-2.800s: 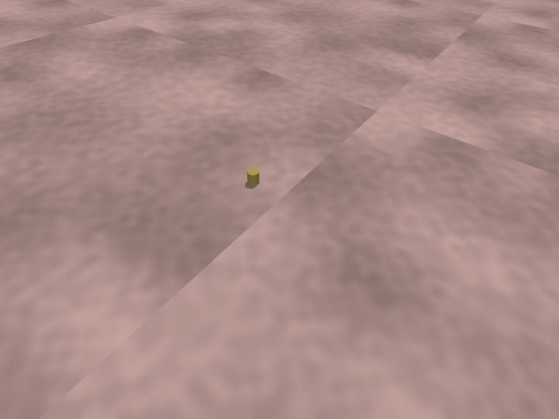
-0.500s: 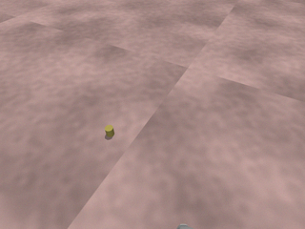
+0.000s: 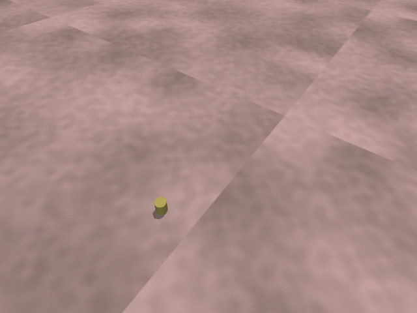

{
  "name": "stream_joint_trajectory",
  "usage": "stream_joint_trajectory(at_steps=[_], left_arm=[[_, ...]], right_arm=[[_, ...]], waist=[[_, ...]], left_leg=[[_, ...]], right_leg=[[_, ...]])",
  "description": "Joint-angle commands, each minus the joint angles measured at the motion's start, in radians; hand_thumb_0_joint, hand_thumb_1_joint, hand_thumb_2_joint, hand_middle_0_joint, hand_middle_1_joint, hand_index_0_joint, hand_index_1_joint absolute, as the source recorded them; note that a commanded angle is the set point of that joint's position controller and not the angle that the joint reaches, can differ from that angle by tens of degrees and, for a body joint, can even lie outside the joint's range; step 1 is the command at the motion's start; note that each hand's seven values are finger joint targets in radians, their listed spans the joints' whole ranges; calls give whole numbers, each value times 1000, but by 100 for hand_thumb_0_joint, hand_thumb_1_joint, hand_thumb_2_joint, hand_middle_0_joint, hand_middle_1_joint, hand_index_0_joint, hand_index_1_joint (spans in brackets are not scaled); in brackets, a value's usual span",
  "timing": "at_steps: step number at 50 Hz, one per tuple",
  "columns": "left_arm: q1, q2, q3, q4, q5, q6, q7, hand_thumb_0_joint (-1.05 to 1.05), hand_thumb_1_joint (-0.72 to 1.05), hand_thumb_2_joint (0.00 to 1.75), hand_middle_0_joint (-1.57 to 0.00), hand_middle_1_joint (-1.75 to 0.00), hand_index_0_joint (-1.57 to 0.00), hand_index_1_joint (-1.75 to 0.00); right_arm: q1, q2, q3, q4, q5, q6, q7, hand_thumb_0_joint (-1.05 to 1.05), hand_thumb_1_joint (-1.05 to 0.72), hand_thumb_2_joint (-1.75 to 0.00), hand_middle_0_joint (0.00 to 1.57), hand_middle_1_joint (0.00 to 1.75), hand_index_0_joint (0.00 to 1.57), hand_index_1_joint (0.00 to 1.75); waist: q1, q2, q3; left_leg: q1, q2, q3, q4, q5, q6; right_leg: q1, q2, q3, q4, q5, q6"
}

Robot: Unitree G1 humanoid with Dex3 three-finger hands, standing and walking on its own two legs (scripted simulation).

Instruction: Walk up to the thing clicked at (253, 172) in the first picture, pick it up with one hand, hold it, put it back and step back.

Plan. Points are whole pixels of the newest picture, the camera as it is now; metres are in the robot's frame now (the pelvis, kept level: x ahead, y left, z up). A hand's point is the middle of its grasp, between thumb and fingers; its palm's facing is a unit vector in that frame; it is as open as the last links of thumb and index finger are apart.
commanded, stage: walk up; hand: left
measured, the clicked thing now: (161, 206) +0.79 +0.26 -0.73
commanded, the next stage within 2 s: none
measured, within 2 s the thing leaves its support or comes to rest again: neither
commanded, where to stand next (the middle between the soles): +0.40 +0.04 m, yaw -2 degrees
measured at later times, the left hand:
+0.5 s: hand (87, 259) +0.28 +0.29 -0.13, palm faces -0.11 -0.92 -0.38, open 7.4 cm
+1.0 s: hand (88, 226) +0.38 +0.33 -0.16, palm faces -0.05 -0.94 -0.35, open 7.4 cm
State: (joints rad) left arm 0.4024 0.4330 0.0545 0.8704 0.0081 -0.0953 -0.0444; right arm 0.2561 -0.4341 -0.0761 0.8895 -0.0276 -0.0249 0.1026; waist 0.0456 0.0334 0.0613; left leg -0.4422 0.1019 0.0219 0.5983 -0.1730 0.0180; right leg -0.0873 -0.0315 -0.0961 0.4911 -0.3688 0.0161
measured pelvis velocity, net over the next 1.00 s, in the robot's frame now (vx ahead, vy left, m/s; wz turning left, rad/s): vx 0.32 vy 0.06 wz -0.03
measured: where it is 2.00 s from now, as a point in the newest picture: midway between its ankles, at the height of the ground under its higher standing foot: (197, 291)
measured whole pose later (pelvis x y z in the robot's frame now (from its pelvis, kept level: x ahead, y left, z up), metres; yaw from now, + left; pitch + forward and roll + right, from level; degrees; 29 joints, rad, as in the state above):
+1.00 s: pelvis +0.32 +0.06 -0.01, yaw -2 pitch -3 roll +0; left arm 0.29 0.43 0.03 0.88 0.00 -0.02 -0.02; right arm 0.25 -0.38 -0.04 0.91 -0.02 -0.06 0.03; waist 0.02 -0.05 0.09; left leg -0.38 0.04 0.05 0.63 -0.21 0.01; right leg -0.31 -0.04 0.00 0.84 -0.48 -0.03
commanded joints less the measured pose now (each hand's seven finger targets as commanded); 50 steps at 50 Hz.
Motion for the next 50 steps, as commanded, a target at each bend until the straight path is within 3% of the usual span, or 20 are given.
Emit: stream_joint_trajectory(at_steps=[1, 2, 3, 4, 9, 16, 21, 24, 25, 26, 27, 28, 33, 38, 43, 45, 46, 47, 49, 50], left_arm=[[-43, 226, 59, -86, 2, -14, 25, 0, 90, 90, -20, -30, -20, -30], [16, 149, 30, -90, -8, -9, 25, 0, 90, 90, -20, -30, -20, -30], [57, 115, 23, -83, -18, -2, 25, 0, 90, 90, -20, -30, -20, -30], [19, 225, 45, -63, -8, 8, 41, 0, 90, 90, -20, -30, -20, -30], [25, 185, 38, -18, -28, 20, 18, 0, 90, 90, -20, -30, -20, -30], [-118, 159, 40, -73, -4, 27, -4, 0, 90, 90, -20, -30, -20, -30], [-162, 135, 43, -76, -2, 10, -7, 0, 90, 90, -20, -30, -20, -30], [-34, 166, 62, -35, 2, -2, 8, 0, 90, 90, -20, -30, -20, -30], [45, 203, 79, -18, 5, -9, 18, 0, 90, 90, -20, -30, -20, -30], [104, 283, 106, -29, 12, -16, 30, 0, 90, 90, -20, -30, -20, -30], [70, 314, 104, -54, 3, -17, 33, 0, 90, 90, -20, -30, -20, -30], [28, 319, 101, -57, -10, -10, 34, 0, 90, 90, -20, -30, -20, -30], [-72, 225, 65, -80, -12, -15, 37, 0, 90, 90, -20, -30, -20, -30], [-103, 233, 69, -111, 4, -10, 27, 0, 90, 90, -20, -30, -20, -30], [-133, 217, 47, -101, 2, 21, 31, 0, 90, 90, -20, -30, -20, -30], [-164, 171, 28, -100, -7, 40, 36, 0, 90, 90, -20, -30, -20, -30], [-135, 118, 10, -94, -15, 47, 37, 0, 90, 90, -20, -30, -20, -30], [-70, 80, -2, -105, -14, 50, 31, 0, 90, 90, -20, -30, -20, -30], [1, 197, 31, -36, -6, 71, 46, 0, 90, 90, -20, -30, -20, -30], [-34, 216, 33, -25, 2, 72, 46, 0, 90, 90, -20, -30, -20, -30]], right_arm=[[145, -213, -73, -47, 0, -54, -28, 0, -90, -90, 20, 30, 20, 30], [227, -286, -98, -39, -14, -61, -44, 0, -90, -90, 20, 30, 20, 30], [196, -336, -102, -72, -3, -66, -54, 0, -90, -90, 20, 30, 20, 30], [171, -344, -106, -77, 29, -60, -52, 0, -90, -90, 20, 30, 20, 30], [60, -220, -49, -103, 36, -75, -68, 0, -90, -90, 20, 30, 20, 30], [94, -233, -58, -133, 25, -76, -71, 0, -90, -90, 20, 30, 20, 30], [79, -218, -53, -157, 21, -59, -68, 0, -90, -90, 20, 30, 20, 30], [70, -194, -44, -180, 31, -47, -71, 0, -90, -90, 20, 30, 20, 30], [102, -146, -25, -180, 32, -49, -69, 0, -90, -90, 20, 30, 20, 30], [158, -101, -5, -194, 32, -51, -67, 0, -90, -90, 20, 30, 20, 30], [181, -127, -8, -169, 29, -37, -72, 0, -90, -90, 20, 30, 20, 30], [143, -213, -31, -154, 22, -29, -83, 0, -90, -90, 20, 30, 20, 30], [141, -165, -26, -101, 29, -16, -64, 0, -90, -90, 20, 30, 20, 30], [97, -152, -34, -92, 12, -15, -45, 0, -90, -90, 20, 30, 20, 30], [57, -118, -24, -54, 12, -34, -74, 0, -90, -90, 20, 30, 20, 30], [107, -135, -28, -15, 9, -46, -91, 0, -90, -90, 20, 30, 20, 30], [124, -180, -35, -9, 2, -54, -99, 0, -90, -90, 20, 30, 20, 30], [147, -274, -60, -26, -5, -60, -97, 0, -90, -90, 20, 30, 20, 30], [75, -328, -71, -51, 17, -53, -96, 0, -90, -90, 20, 30, 20, 30], [54, -293, -67, -53, 16, -50, -98, 0, -90, -90, 20, 30, 20, 30]], waist=[[-125, 25, -122], [-150, 233, -176], [-116, 295, -138], [-124, 203, -116], [-45, 108, 21], [-83, 123, 36], [-83, 94, 12], [-8, -7, -74], [30, -119, -141], [40, -285, -222], [26, -250, -161], [29, -192, -138], [-41, -173, 0], [-34, -221, 34], [-40, -187, -24], [-81, -90, -71], [-81, 50, -91], [-73, 233, -105], [-56, 163, -61], [-60, 127, -31]], left_leg=[[414, -58, 17, -102, -48, 52], [546, 101, -221, -203, -260, 101], [601, 282, -626, -325, -353, 169], [554, 343, -686, -330, -319, 256], [246, 143, -171, -317, 154, 142], [335, 156, -110, -343, 166, 212], [284, 119, -47, -231, 284, 179], [212, 83, -23, -25, 222, 131], [156, 20, 28, 166, 147, 101], [-12, -74, 61, 392, -117, 58], [-149, -133, 7, 488, -366, 34], [-170, -85, -38, 561, -390, 37], [-74, -35, -72, 460, -192, 13], [-23, -11, -8, 220, -101, -36], [202, -45, 33, 23, 36, -32], [330, -80, 27, -91, 89, -10], [355, 14, -78, -188, 68, 9], [380, 200, -394, -277, -115, 80], [300, 310, -573, -360, -432, 221], [285, 267, -518, -356, -409, 212]], right_leg=[[-197, -153, 80, 208, 335, -142], [-358, -63, 18, 500, 217, -96], [-585, 83, 50, 622, -125, -60], [-599, 9, 126, 711, -170, -79], [-436, -53, 171, 589, 67, -58], [-495, -78, 91, 323, 146, -15], [-311, -24, 20, 123, 225, -39], [-31, 18, 19, 3, 245, -64], [99, -27, 83, -49, 202, -88], [246, -261, 441, -96, 127, -156], [231, -404, 693, -198, 39, -236], [190, -444, 763, -192, 18, -322], [-101, -219, 297, -204, 246, -212], [-205, -189, 187, -250, 31, -232], [-290, -203, 151, -69, 287, -216], [-327, -152, 123, 93, 265, -158], [-344, -85, 73, 213, 135, -113], [-441, 36, 38, 395, -144, -66], [-465, -4, 134, 554, -206, -70], [-487, -15, 166, 564, -176, -70]])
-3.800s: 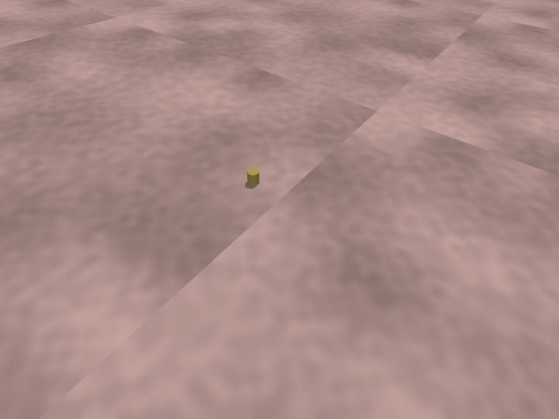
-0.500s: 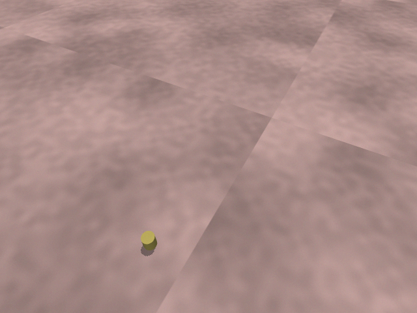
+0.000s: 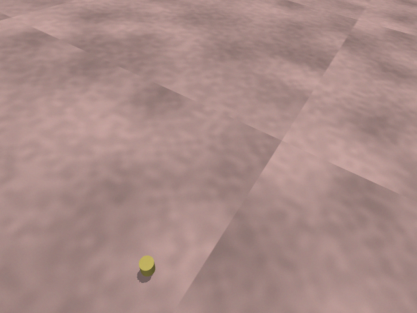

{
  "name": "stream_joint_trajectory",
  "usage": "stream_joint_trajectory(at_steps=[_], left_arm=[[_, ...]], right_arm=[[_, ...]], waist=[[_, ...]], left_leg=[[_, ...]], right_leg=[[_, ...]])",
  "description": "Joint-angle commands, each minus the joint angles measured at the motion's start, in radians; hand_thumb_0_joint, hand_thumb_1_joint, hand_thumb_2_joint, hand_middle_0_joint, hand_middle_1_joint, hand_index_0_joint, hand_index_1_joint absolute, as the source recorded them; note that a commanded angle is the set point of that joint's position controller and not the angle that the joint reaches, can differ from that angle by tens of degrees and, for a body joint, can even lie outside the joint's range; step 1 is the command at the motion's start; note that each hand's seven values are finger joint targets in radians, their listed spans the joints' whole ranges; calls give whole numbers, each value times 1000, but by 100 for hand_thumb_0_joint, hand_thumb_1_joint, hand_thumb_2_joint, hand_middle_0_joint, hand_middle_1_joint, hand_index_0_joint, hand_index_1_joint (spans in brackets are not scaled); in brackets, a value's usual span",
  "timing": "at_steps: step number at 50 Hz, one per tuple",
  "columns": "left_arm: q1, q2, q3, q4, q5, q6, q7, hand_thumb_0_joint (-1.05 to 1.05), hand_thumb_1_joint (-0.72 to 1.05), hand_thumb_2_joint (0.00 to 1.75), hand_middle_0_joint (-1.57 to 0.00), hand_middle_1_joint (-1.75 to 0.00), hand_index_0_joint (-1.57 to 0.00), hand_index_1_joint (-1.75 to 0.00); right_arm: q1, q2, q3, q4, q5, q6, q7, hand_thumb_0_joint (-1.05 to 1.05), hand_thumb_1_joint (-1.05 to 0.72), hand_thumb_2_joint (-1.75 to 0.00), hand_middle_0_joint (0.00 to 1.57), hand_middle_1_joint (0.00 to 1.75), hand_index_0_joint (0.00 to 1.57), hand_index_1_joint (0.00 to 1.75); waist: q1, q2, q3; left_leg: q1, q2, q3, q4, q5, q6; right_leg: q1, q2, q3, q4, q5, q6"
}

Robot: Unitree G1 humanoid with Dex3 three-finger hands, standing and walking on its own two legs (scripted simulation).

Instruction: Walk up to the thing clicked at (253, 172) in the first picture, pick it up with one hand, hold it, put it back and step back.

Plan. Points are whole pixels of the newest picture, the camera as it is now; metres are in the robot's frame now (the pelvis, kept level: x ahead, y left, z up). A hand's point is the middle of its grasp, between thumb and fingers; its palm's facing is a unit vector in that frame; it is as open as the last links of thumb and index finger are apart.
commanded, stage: walk up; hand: left
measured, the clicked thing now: (147, 266) +0.47 +0.21 -0.72
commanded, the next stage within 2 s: stand in 1.66 s
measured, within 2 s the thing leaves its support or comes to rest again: neither
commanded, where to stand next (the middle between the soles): +0.08 -0.02 m, yaw +0 degrees
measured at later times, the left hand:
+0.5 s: hand out of the picture +0.12 +0.24 -0.14, palm faces -0.05 -0.93 -0.37, open 7.4 cm
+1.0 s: hand out of the picture +0.17 +0.22 -0.13, palm faces -0.06 -0.95 -0.31, open 7.4 cm
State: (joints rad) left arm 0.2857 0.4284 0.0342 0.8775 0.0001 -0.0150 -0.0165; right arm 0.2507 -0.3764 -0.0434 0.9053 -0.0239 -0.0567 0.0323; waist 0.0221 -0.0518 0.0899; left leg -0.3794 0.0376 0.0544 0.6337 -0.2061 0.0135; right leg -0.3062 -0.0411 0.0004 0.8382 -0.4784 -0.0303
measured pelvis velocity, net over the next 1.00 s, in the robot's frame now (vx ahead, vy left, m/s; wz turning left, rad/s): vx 0.07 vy -0.02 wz -0.03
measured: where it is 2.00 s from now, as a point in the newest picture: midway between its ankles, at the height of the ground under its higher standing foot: outside the picture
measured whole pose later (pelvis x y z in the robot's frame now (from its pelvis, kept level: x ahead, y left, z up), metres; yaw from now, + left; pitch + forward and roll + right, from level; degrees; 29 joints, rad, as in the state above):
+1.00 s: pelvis +0.07 -0.02 +0.03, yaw -2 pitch -2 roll +0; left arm 0.06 0.35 0.00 1.15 0.00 0.00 -0.02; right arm 0.09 -0.37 0.00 1.16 -0.01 -0.03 0.01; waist -0.01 -0.01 0.05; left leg -0.15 0.05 0.04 0.36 -0.17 -0.03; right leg -0.13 -0.03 -0.02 0.36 -0.20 0.02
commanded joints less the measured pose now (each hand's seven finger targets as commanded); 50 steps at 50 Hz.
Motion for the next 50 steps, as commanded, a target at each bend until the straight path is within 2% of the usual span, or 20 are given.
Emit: stream_joint_trajectory(at_steps=[1, 2, 4, 8, 11, 13, 14, 15, 16, 17, 18, 19, 20, 22, 24, 26, 29, 33, 37, 50], left_arm=[[71, 215, 59, -22, 8, -8, 17, 0, 90, 90, -20, -30, -20, -30], [83, 206, 59, -7, 5, -6, 15, 0, 90, 90, -20, -30, -20, -30], [88, 188, 56, 4, 7, -4, 6, 0, 90, 90, -20, -30, -20, -30], [53, 155, 49, 21, 12, -2, 1, 0, 90, 90, -20, -30, -20, -30], [41, 141, 49, 45, 12, -13, 10, 0, 90, 90, -20, -30, -20, -30], [73, 122, 45, 76, 13, -20, 17, 0, 90, 90, -20, -30, -20, -30], [72, 132, 47, 84, 16, -27, 23, 0, 90, 90, -20, -30, -20, -30], [44, 171, 56, 79, 24, -34, 28, 0, 90, 90, -20, -30, -20, -30], [-3, 217, 61, 60, 29, -45, 32, 0, 90, 90, -20, -30, -20, -30], [-98, 264, 57, 50, 17, -39, 28, 0, 90, 90, -20, -30, -20, -30], [-169, 246, 48, 32, 17, -33, 23, 0, 90, 90, -20, -30, -20, -30], [-172, 203, 34, 39, 11, -28, 20, 0, 90, 90, -20, -30, -20, -30], [-166, 177, 26, 44, 6, -29, 20, 0, 90, 90, -20, -30, -20, -30], [-163, 165, 20, 68, 2, -28, 19, 0, 90, 90, -20, -30, -20, -30], [-140, 170, 19, 88, -1, -26, 16, 0, 90, 90, -20, -30, -20, -30], [-188, 163, 18, 100, 1, -22, 16, 0, 90, 90, -20, -30, -20, -30], [-196, 157, 13, 119, -2, -25, 19, 0, 90, 90, -20, -30, -20, -30], [-229, 147, 13, 147, -8, -18, 20, 0, 90, 90, -20, -30, -20, -30], [-257, 143, 8, 172, -5, -12, 18, 0, 90, 90, -20, -30, -20, -30], [-292, 134, 10, 225, 3, -10, 15, 0, 90, 90, -20, -30, -20, -30]], right_arm=[[50, -320, -86, -76, 9, -20, -31, 0, -90, -90, 20, 30, 20, 30], [26, -296, -76, -80, 5, -23, -34, 0, -90, -90, 20, 30, 20, 30], [10, -293, -71, -79, 8, -27, -34, 0, -90, -90, 20, 30, 20, 30], [-9, -280, -65, -89, 1, -19, -37, 0, -90, -90, 20, 30, 20, 30], [-43, -278, -55, -86, 2, -2, -33, 0, -90, -90, 20, 30, 20, 30], [-78, -262, -44, -89, 14, 12, -32, 0, -90, -90, 20, 30, 20, 30], [-88, -220, -27, -84, 24, 17, -31, 0, -90, -90, 20, 30, 20, 30], [-75, -182, -12, -83, 31, 19, -31, 0, -90, -90, 20, 30, 20, 30], [-42, -139, 2, -75, 39, 21, -32, 0, -90, -90, 20, 30, 20, 30], [-65, -172, -10, -50, 37, 30, -40, 0, -90, -90, 20, 30, 20, 30], [-26, -199, -19, -10, 32, 27, -41, 0, -90, -90, 20, 30, 20, 30], [-21, -205, -18, 9, 30, 19, -40, 0, -90, -90, 20, 30, 20, 30], [-51, -228, -22, 21, 35, 14, -36, 0, -90, -90, 20, 30, 20, 30], [-79, -227, -18, 39, 35, 12, -34, 0, -90, -90, 20, 30, 20, 30], [-117, -228, -5, 49, 28, 10, -32, 0, -90, -90, 20, 30, 20, 30], [-120, -217, -2, 78, 26, 13, -30, 0, -90, -90, 20, 30, 20, 30], [-138, -219, 5, 110, 24, 8, -31, 0, -90, -90, 20, 30, 20, 30], [-163, -211, 9, 145, 23, 4, -35, 0, -90, -90, 20, 30, 20, 30], [-197, -204, 11, 164, 20, 8, -36, 0, -90, -90, 20, 30, 20, 30], [-215, -204, 7, 201, 19, 11, -39, 0, -90, -90, 20, 30, 20, 30]], waist=[[-35, 219, -59], [-21, 223, -54], [-17, 243, -53], [-30, 244, -62], [-26, 230, -81], [5, 197, -120], [22, 149, -130], [12, 60, -125], [-23, -84, -106], [-33, -107, -64], [-62, -92, -53], [-73, -65, -43], [-62, -36, -57], [-41, -56, -85], [-17, -51, -99], [-30, -28, -68], [-25, 16, -121], [-14, 54, -122], [-16, 68, -106], [-29, 60, -154]], left_leg=[[220, 286, -467, -379, -302, 187], [201, 250, -372, -363, -216, 166], [164, 222, -285, -342, -125, 162], [122, 215, -217, -320, -91, 178], [55, 203, -180, -241, -18, 173], [49, 179, -138, -140, 24, 147], [35, 156, -117, -83, 47, 107], [-12, 124, -92, -12, 38, 65], [-32, 45, -53, 74, -67, 16], [37, -11, -34, 79, -280, 9], [172, 10, -55, 42, -250, 10], [199, 27, -70, -76, -173, 16], [212, 52, -81, -106, -44, 21], [179, 96, -140, -161, 46, 40], [163, 89, -133, -170, -15, 42], [146, 76, -121, -211, -62, 22], [194, 82, -109, -215, 67, 22], [196, 94, -111, -259, 150, 14], [189, 98, -114, -302, 106, 12], [272, 102, -93, -327, 168, 7]], right_leg=[[-256, -8, 99, 196, -31, -18], [-236, -24, 101, 167, 9, -17], [-193, -27, 62, 112, 49, -6], [-105, -26, 16, -42, 77, 19], [13, 10, -30, -160, 116, 23], [110, 31, -57, -320, 228, 15], [153, 21, -28, -382, 266, 3], [178, -55, 92, -430, 296, -20], [129, -208, 334, -510, 321, -72], [-23, -275, 366, -518, 254, -164], [-128, -256, 321, -479, 232, -162], [-137, -191, 220, -449, 231, -106], [-100, -135, 143, -415, 280, -56], [-14, -73, 90, -390, 310, -19], [19, -78, 110, -428, 232, -21], [30, -90, 119, -448, 181, -21], [88, -93, 108, -451, 312, -21], [140, -85, 78, -454, 385, -10], [162, -82, 70, -492, 370, 0], [206, -92, 62, -540, 432, 11]])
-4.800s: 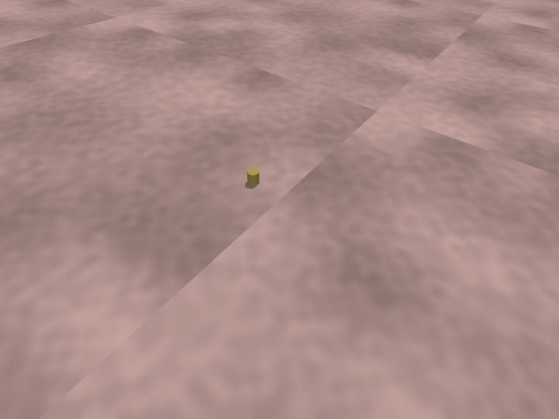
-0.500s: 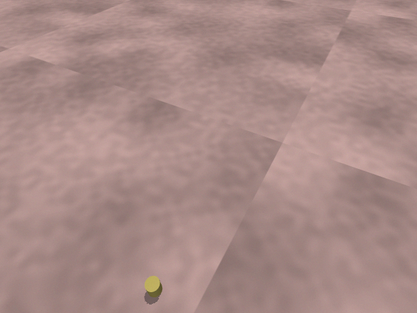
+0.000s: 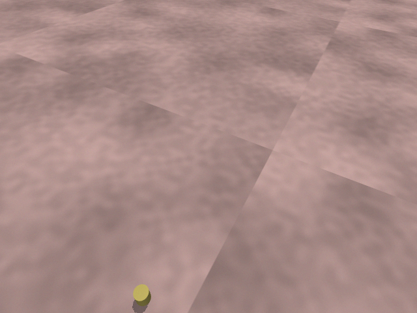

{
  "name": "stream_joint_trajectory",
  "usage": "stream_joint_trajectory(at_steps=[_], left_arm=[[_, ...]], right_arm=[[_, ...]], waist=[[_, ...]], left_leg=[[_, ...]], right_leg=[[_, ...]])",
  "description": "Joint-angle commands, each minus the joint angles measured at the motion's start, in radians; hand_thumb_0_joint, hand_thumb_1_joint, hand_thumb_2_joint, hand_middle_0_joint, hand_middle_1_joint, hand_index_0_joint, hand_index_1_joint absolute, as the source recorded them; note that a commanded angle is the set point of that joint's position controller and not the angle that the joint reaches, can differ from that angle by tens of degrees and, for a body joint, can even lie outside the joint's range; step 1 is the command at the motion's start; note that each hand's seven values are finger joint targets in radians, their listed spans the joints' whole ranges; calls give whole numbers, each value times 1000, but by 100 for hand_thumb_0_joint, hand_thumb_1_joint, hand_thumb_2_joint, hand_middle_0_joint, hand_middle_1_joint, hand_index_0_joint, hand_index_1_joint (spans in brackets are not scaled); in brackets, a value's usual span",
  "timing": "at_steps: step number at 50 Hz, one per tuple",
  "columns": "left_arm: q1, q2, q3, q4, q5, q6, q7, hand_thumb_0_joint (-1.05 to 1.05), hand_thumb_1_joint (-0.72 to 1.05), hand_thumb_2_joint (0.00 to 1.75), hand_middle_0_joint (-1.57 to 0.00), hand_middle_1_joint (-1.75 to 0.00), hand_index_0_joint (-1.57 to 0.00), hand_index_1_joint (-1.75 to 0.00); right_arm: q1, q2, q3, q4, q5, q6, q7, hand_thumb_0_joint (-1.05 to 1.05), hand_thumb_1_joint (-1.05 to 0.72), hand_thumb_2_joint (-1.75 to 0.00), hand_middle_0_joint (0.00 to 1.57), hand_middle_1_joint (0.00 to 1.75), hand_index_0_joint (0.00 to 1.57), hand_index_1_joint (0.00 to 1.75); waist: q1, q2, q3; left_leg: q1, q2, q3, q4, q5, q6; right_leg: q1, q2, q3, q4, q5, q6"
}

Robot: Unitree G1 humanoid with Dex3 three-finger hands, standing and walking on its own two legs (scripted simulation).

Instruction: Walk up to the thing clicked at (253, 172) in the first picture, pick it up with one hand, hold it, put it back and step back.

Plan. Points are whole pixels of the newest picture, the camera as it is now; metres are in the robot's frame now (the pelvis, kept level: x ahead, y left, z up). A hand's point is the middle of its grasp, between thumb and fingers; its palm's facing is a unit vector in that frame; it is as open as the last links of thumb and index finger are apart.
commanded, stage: walk up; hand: left
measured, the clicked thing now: (142, 295) +0.39 +0.25 -0.74
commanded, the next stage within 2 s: stand in 0.66 s
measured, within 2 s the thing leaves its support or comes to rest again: neither
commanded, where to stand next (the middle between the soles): +0.01 +0.00 m, yaw +2 degrees
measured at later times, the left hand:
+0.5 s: hand out of the picture +0.08 +0.25 -0.16, palm faces +0.00 -0.95 -0.32, open 7.4 cm
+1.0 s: hand out of the picture +0.09 +0.26 -0.15, palm faces -0.01 -0.94 -0.34, open 7.4 cm
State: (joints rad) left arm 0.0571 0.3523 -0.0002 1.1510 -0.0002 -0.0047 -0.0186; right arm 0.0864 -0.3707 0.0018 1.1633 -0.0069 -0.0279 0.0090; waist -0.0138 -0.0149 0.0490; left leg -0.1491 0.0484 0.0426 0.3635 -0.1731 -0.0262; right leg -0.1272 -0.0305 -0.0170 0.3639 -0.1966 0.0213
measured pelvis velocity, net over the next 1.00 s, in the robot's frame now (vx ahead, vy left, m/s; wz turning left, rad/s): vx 0.01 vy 0.00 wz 0.01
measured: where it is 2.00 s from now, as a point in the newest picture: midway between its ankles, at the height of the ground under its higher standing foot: outside the picture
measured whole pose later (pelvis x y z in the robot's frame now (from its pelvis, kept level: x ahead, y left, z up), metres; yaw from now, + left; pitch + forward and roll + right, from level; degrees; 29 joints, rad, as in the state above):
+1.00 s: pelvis +0.01 +0.00 +0.00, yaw +1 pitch -2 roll +0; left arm 0.08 0.35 0.00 1.14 0.01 -0.01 -0.01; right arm 0.08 -0.35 0.00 1.16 -0.01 -0.01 0.01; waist -0.01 0.00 0.05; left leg -0.11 0.04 0.04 0.31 -0.15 -0.03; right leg -0.09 -0.04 -0.03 0.31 -0.18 0.03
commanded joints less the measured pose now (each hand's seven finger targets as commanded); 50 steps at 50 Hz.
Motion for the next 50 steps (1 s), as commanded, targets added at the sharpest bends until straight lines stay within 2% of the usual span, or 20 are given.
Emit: stream_joint_trajectory(at_steps=[1, 11, 32, 33, 35, 49, 50], left_arm=[[-60, 208, 43, -42, 2, -19, 17, 0, 90, 90, -20, -30, -20, -30], [-44, 203, 45, -28, 6, -17, 18, 0, 90, 90, -20, -30, -20, -30], [-22, 199, 52, -39, 9, -15, 20, 0, 90, 90, -20, -30, -20, -30], [-22, 212, 49, -50, 10, -20, 23, 0, 90, 90, -20, -30, -20, -30], [-12, 208, 49, -50, 12, -23, 25, 0, 90, 90, -20, -30, -20, -30], [-15, 208, 41, -67, 8, -25, 26, 0, 90, 90, -20, -30, -20, -30], [-21, 209, 40, -68, 8, -24, 26, 0, 90, 90, -20, -30, -20, -30]], right_arm=[[-55, -210, -38, -57, 3, -16, -15, 0, -90, -90, 20, 30, 20, 30], [-64, -203, -40, -53, 3, -10, -16, 0, -90, -90, 20, 30, 20, 30], [-65, -191, -40, -64, 1, -9, -17, 0, -90, -90, 20, 30, 20, 30], [-76, -186, -39, -69, -3, -6, -18, 0, -90, -90, 20, 30, 20, 30], [-66, -192, -40, -70, -3, -4, -19, 0, -90, -90, 20, 30, 20, 30], [-53, -196, -42, -72, -2, -2, -14, 0, -90, -90, 20, 30, 20, 30], [-50, -192, -39, -71, -2, -1, -14, 0, -90, -90, 20, 30, 20, 30]], waist=[[10, 25, -102], [8, 7, -71], [16, 30, -74], [16, 30, -72], [16, 33, -87], [12, 14, -93], [10, 11, -78]], left_leg=[[43, 89, -83, -60, 135, 45], [55, 86, -87, -75, 100, 43], [45, 84, -87, -86, 135, 40], [66, 99, -94, -82, 196, 31], [69, 99, -94, -76, 201, 32], [78, 99, -95, -86, 184, 32], [56, 95, -98, -95, 154, 30]], right_leg=[[18, -100, 77, -68, 147, -38], [-7, -94, 75, -99, 96, -33], [25, -95, 66, -92, 143, -27], [19, -111, 71, -89, 177, -27], [34, -115, 71, -93, 200, -24], [31, -114, 65, -103, 165, -26], [30, -113, 65, -111, 140, -23]])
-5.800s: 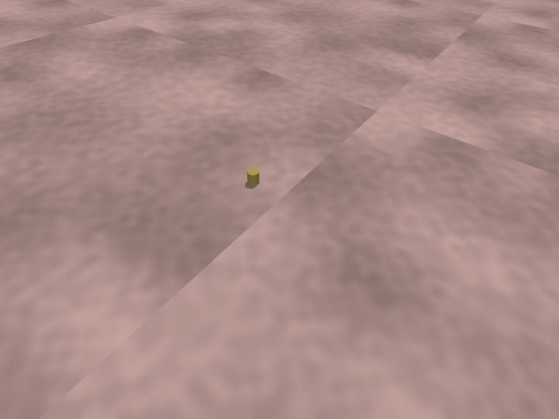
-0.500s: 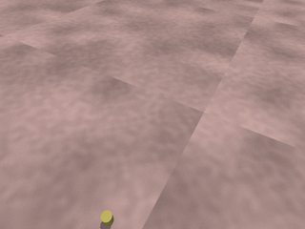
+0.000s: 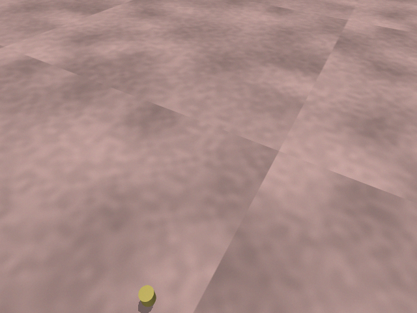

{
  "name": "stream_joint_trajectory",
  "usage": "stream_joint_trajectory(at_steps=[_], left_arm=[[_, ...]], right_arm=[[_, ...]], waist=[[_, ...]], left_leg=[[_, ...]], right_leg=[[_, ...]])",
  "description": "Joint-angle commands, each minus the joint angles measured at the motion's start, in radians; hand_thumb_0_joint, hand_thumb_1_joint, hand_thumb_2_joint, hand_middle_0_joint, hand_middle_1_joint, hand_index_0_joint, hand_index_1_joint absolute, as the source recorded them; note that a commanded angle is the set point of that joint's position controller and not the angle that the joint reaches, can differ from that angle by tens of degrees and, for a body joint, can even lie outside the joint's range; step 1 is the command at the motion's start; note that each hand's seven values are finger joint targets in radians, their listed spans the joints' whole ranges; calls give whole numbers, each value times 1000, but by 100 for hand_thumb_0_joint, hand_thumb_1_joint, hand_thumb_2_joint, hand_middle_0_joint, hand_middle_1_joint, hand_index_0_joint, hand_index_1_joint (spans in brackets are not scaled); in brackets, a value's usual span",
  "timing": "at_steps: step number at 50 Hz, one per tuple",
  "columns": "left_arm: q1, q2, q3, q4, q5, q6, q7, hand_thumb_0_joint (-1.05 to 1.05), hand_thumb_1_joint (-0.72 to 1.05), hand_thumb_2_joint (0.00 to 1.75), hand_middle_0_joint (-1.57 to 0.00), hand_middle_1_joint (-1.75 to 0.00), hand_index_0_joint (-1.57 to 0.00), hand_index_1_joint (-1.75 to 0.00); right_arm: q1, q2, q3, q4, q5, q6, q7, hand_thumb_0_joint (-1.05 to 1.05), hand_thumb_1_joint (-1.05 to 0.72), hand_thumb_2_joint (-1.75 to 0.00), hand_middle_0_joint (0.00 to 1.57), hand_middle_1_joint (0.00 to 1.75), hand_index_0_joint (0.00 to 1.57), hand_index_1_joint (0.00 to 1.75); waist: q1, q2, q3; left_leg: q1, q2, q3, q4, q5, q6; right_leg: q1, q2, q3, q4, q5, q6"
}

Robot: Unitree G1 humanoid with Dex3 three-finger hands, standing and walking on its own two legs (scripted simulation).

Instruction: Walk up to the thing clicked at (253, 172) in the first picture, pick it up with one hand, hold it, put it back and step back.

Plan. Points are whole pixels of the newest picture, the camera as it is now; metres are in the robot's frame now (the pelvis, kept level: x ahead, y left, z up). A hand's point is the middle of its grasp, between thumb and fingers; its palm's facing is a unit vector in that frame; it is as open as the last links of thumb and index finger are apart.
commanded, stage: stand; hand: left
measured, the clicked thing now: (147, 296) +0.39 +0.24 -0.75
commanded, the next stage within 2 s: none
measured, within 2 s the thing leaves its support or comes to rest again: neither
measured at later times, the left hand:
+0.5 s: hand out of the picture +0.07 +0.25 -0.16, palm faces -0.02 -0.94 -0.33, open 7.4 cm
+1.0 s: hand out of the picture +0.07 +0.25 -0.16, palm faces -0.03 -0.94 -0.34, open 7.4 cm
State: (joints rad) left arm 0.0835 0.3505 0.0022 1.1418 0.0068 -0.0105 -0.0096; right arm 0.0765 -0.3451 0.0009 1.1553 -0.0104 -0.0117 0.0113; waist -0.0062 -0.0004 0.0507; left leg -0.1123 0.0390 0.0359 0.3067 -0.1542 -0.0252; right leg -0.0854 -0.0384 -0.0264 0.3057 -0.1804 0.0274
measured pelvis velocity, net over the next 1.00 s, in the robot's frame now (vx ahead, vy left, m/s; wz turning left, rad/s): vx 0.00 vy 0.00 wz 0.00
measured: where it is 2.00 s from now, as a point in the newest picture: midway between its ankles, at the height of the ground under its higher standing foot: outside the picture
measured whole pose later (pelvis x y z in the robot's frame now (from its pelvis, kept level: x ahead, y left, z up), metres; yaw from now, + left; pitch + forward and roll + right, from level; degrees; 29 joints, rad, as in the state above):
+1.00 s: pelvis +0.00 +0.00 +0.00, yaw +0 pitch -2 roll +0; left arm 0.13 0.35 0.00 1.12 0.01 -0.01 -0.01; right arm 0.11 -0.35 0.00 1.15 -0.01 -0.01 0.01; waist 0.00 0.00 0.05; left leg -0.12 0.04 0.03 0.32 -0.16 -0.03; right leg -0.09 -0.04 -0.03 0.32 -0.19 0.02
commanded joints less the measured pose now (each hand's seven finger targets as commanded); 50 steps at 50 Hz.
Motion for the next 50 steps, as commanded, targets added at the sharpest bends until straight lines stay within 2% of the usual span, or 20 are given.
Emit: stream_joint_trajectory(at_steps=[1, 8, 14, 19, 21, 27, 31, 38, 43, 49, 50], left_arm=[[-43, 214, 38, -61, 1, -19, 17, 0, 90, 90, -20, -30, -20, -30], [-37, 220, 40, -60, 1, -17, 16, 0, 90, 90, -20, -30, -20, -30], [-21, 214, 37, -66, 2, -21, 15, 0, 90, 90, -20, -30, -20, -30], [-21, 225, 42, -67, 2, -19, 16, 0, 90, 90, -20, -30, -20, -30], [-9, 216, 38, -66, 2, -18, 16, 0, 90, 90, -20, -30, -20, -30], [-13, 218, 38, -68, 3, -17, 16, 0, 90, 90, -20, -30, -20, -30], [0, 214, 36, -66, 6, -17, 14, 0, 90, 90, -20, -30, -20, -30], [-3, 221, 38, -73, 3, -17, 14, 0, 90, 90, -20, -30, -20, -30], [1, 218, 35, -72, 4, -18, 14, 0, 90, 90, -20, -30, -20, -30], [6, 219, 36, -73, 3, -18, 15, 0, 90, 90, -20, -30, -20, -30], [-2, 225, 37, -77, 3, -19, 16, 0, 90, 90, -20, -30, -20, -30]], right_arm=[[-43, -218, -40, -65, 0, -16, -16, 0, -90, -90, 20, 30, 20, 30], [-38, -215, -42, -65, 0, -16, -14, 0, -90, -90, 20, 30, 20, 30], [-30, -219, -43, -67, 0, -18, -12, 0, -90, -90, 20, 30, 20, 30], [-24, -215, -40, -70, 0, -18, -14, 0, -90, -90, 20, 30, 20, 30], [-29, -219, -39, -68, 1, -17, -14, 0, -90, -90, 20, 30, 20, 30], [-19, -218, -39, -66, 0, -14, -14, 0, -90, -90, 20, 30, 20, 30], [-24, -221, -40, -70, 1, -14, -13, 0, -90, -90, 20, 30, 20, 30], [-18, -219, -40, -70, -1, -17, -13, 0, -90, -90, 20, 30, 20, 30], [-7, -221, -40, -68, 0, -14, -12, 0, -90, -90, 20, 30, 20, 30], [-15, -225, -40, -70, 1, -15, -13, 0, -90, -90, 20, 30, 20, 30], [-12, -218, -40, -72, 0, -16, -13, 0, -90, -90, 20, 30, 20, 30]], waist=[[4, -3, -85], [1, -12, -64], [3, 8, -87], [0, 10, -80], [8, 18, -63], [3, 9, -48], [7, 9, -46], [7, 11, -61], [4, 3, -54], [7, 5, -64], [3, 0, -77]], left_leg=[[36, 105, -89, -36, 141, 28], [17, 101, -94, -48, 80, 28], [37, 104, -90, -32, 129, 34], [26, 105, -92, -38, 128, 33], [20, 104, -95, -41, 105, 31], [4, 99, -96, -47, 59, 31], [4, 99, -97, -44, 40, 33], [7, 101, -98, -43, 77, 31], [2, 99, -98, -42, 50, 34], [20, 102, -98, -33, 85, 35], [26, 102, -95, -31, 113, 34]], right_leg=[[-19, -106, 76, -49, 125, -32], [-38, -102, 76, -52, 67, -35], [-25, -108, 81, -51, 120, -37], [-16, -108, 83, -44, 124, -40], [-27, -104, 78, -49, 99, -34], [-41, -102, 83, -59, 49, -37], [-48, -100, 80, -61, 44, -38], [-33, -103, 84, -48, 75, -40], [-39, -104, 85, -55, 52, -40], [-34, -105, 84, -52, 80, -39], [-28, -107, 84, -43, 109, -41]])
